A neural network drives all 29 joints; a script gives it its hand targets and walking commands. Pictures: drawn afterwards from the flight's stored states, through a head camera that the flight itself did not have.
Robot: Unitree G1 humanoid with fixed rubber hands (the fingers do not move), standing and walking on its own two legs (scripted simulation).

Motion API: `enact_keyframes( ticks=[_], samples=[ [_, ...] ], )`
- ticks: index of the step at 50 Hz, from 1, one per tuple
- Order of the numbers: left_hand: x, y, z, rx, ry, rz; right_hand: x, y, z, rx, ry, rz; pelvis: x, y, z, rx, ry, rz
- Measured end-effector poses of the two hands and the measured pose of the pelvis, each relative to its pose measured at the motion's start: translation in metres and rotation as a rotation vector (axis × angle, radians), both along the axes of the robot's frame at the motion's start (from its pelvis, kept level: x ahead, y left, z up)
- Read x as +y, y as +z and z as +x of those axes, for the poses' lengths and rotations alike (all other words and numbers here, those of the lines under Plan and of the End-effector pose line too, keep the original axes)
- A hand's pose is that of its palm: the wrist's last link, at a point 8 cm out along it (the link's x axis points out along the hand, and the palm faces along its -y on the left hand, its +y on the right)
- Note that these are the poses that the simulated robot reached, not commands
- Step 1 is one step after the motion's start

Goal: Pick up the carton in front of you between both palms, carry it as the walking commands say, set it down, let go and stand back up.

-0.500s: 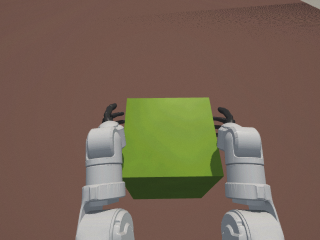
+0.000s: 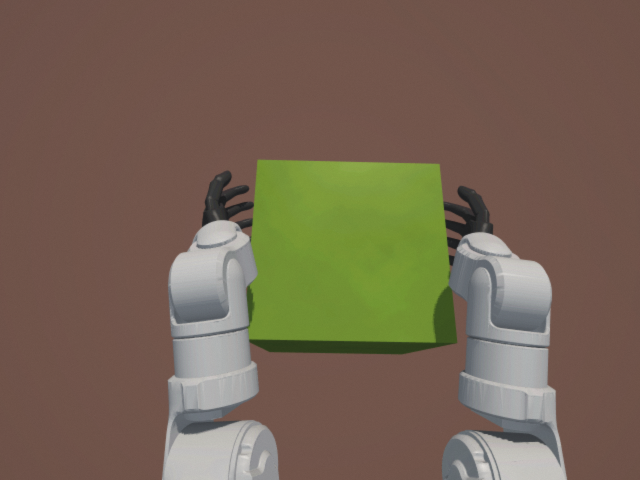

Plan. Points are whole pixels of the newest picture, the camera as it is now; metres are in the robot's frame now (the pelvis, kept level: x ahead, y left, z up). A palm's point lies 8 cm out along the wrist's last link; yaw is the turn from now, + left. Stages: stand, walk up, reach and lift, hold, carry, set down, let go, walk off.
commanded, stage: carry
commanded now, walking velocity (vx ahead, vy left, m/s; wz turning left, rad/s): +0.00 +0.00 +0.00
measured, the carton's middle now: (341, 272) +0.38 +0.01 -0.02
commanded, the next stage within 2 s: none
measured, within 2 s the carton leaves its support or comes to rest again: neither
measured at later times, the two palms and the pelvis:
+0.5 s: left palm (186, 141) +0.49 +0.21 +0.11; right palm (413, 160) +0.47 -0.08 +0.10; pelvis +0.12 +0.07 -0.01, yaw +2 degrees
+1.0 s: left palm (178, 90) +0.61 +0.25 +0.10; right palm (372, 104) +0.60 -0.04 +0.08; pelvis +0.25 +0.10 -0.02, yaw -1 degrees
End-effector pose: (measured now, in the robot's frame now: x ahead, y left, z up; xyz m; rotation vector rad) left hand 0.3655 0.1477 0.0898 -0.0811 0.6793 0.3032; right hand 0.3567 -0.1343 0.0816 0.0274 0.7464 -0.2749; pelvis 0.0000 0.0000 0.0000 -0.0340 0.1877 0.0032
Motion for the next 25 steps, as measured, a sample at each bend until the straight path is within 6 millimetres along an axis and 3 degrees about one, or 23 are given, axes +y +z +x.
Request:
enact_keyframes(
  ticks=[4, 8, 12, 17, 25],
  samples=[
    [0.018, 0.001, 0.015, -0.024, 0.036, -0.018, 0.017, 0.008, 0.026, -0.023, 0.031, -0.015, 0.006, 0.007, 0.015, 0.015, 0.001, -0.005],
    [0.048, -0.004, 0.025, -0.084, 0.097, -0.049, 0.049, 0.012, 0.053, -0.082, 0.074, -0.024, 0.015, -0.004, 0.034, -0.018, 0.024, -0.025],
    [0.069, -0.006, 0.040, -0.070, 0.091, -0.042, 0.069, 0.007, 0.066, -0.069, 0.084, -0.035, 0.030, -0.008, 0.060, -0.040, 0.036, -0.012],
    [0.070, 0.002, 0.074, -0.017, 0.020, -0.006, 0.070, -0.001, 0.077, -0.018, 0.041, -0.025, 0.049, -0.006, 0.082, -0.050, 0.036, -0.046],
    [0.058, 0.021, 0.124, -0.083, -0.046, -0.008, 0.059, 0.022, 0.113, -0.084, -0.029, -0.027, 0.065, -0.011, 0.124, -0.069, 0.041, -0.043]
  ],
)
